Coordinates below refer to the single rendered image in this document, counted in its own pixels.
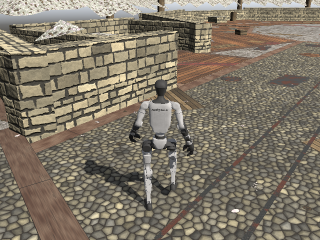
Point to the left robot upper arm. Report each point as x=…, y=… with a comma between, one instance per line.
x=141, y=113

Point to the left robot forearm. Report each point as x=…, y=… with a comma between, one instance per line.
x=134, y=129

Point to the right robot upper arm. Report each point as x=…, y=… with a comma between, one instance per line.
x=178, y=114

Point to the robot right hand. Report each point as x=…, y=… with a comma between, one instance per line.
x=190, y=148

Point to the robot left hand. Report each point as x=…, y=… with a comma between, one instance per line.
x=131, y=137

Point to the robot left thigh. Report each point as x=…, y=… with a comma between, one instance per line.
x=147, y=146

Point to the robot left foot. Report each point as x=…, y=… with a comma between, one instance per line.
x=149, y=205

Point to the right robot forearm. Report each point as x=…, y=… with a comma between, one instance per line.
x=186, y=135

